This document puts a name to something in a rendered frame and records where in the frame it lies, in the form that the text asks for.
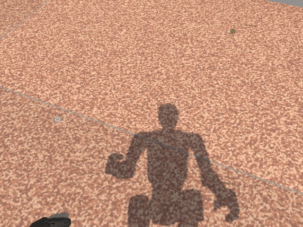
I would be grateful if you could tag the robot left hand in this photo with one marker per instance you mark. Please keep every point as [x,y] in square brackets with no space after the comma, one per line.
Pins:
[51,222]

